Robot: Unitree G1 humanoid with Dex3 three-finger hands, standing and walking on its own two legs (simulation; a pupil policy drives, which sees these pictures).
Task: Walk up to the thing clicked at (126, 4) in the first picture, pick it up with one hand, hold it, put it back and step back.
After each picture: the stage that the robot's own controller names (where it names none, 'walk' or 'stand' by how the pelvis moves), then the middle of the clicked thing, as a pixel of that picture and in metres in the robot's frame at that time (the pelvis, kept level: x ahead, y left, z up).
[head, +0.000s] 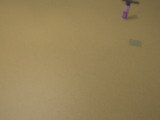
stand; (126, 11) +2.01 -0.67 -0.65
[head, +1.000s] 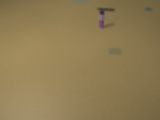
walk; (101, 20) +1.94 -0.15 -0.62
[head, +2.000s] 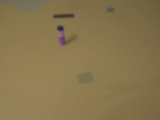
walk; (61, 36) +1.37 +0.23 -0.64
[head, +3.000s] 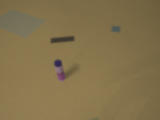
walk; (60, 70) +0.91 +0.26 -0.65
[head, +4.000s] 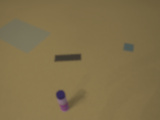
walk; (62, 101) +0.60 +0.22 -0.65
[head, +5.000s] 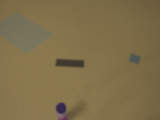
stand; (62, 114) +0.48 +0.14 -0.64
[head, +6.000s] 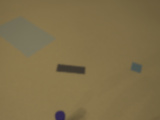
stand; out of the picture +0.44 +0.13 -0.65
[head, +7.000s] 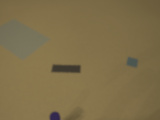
stand; out of the picture +0.43 +0.18 -0.65
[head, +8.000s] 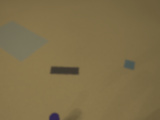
stand; out of the picture +0.44 +0.18 -0.66
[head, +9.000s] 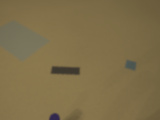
stand; out of the picture +0.43 +0.18 -0.66
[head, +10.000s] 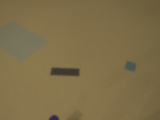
stand; out of the picture +0.42 +0.18 -0.66
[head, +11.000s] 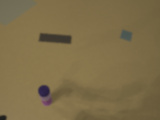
go down; (45, 96) +0.46 +0.17 -0.56
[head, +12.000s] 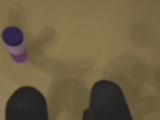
go down; (17, 48) +0.50 +0.22 -0.26
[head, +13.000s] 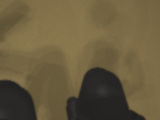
close in; out of the picture +0.49 +0.25 -0.20
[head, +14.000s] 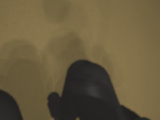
close; out of the picture +0.48 +0.28 -0.16
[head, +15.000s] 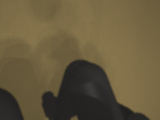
lift; out of the picture +0.46 +0.27 -0.17
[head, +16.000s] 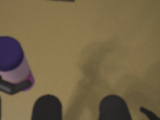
lift; (16, 70) +0.35 +0.20 +0.01
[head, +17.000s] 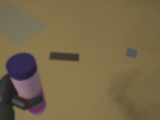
hold; (30, 89) +0.31 +0.17 +0.04
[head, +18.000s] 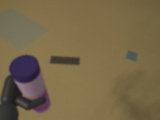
hold; (34, 89) +0.31 +0.16 +0.04
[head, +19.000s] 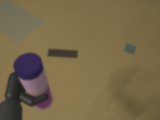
crouch; (37, 86) +0.33 +0.15 +0.02
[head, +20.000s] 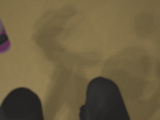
crouch; out of the picture +0.49 +0.21 -0.04
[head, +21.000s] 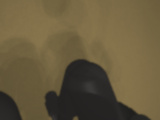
lower; out of the picture +0.46 +0.29 -0.17
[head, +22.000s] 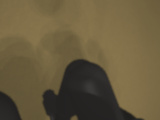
lower; out of the picture +0.47 +0.30 -0.17
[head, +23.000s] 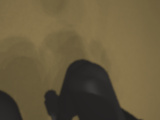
lower; out of the picture +0.47 +0.30 -0.17
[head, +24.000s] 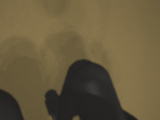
lower; out of the picture +0.46 +0.29 -0.17
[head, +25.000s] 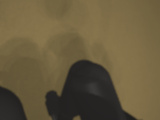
loosen; out of the picture +0.46 +0.27 -0.18
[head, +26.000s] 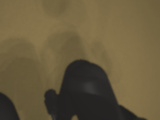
rise; out of the picture +0.47 +0.28 -0.18
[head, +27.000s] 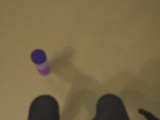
walk; (41, 64) +0.49 +0.19 -0.37
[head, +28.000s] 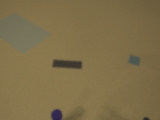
stand; out of the picture +0.43 +0.15 -0.59
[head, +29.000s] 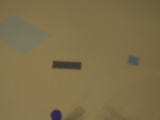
stand; out of the picture +0.44 +0.16 -0.60
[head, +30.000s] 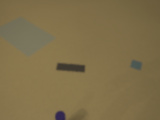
stand; out of the picture +0.44 +0.14 -0.63
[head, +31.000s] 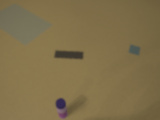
walk; (61, 109) +0.47 +0.13 -0.64
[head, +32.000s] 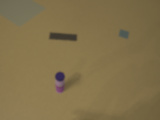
walk; (59, 83) +0.63 +0.10 -0.64
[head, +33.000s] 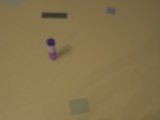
walk; (52, 50) +0.92 +0.25 -0.62
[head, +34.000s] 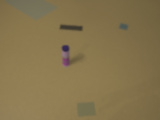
stand; (65, 56) +1.05 +0.14 -0.65
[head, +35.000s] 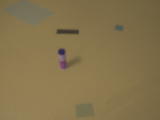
stand; (62, 59) +1.06 +0.19 -0.66
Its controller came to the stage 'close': yes
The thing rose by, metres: 0.69
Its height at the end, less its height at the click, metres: +0.00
